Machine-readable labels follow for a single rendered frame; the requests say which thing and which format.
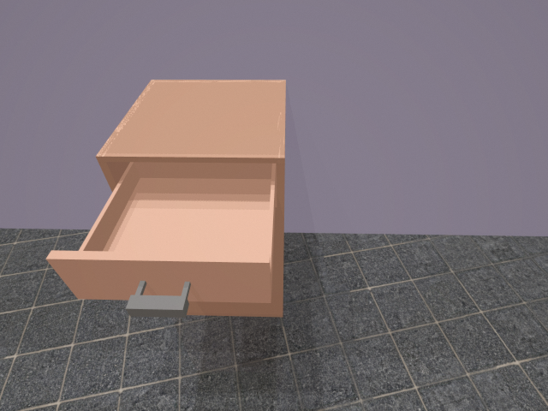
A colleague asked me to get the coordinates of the handle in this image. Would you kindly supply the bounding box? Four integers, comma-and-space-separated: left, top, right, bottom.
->
125, 281, 191, 318

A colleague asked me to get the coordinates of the drawer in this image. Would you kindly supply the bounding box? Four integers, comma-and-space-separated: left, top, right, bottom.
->
46, 162, 277, 303

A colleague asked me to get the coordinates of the cabinet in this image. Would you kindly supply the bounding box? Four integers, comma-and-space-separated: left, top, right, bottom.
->
96, 80, 286, 317

